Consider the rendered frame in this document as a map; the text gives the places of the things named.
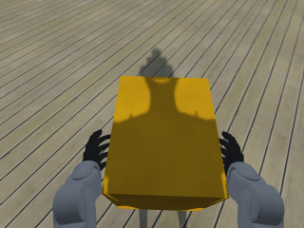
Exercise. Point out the right robot hand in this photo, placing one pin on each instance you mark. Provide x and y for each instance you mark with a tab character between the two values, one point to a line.
232	152

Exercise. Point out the robot left forearm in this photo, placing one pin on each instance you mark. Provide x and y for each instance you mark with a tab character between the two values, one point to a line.
74	202

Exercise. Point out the carton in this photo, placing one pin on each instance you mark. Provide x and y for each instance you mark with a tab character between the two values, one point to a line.
164	151

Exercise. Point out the robot right forearm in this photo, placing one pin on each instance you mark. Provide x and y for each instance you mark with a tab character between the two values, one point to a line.
259	205

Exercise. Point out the left robot hand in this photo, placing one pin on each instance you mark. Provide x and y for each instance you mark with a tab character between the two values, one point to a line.
93	150

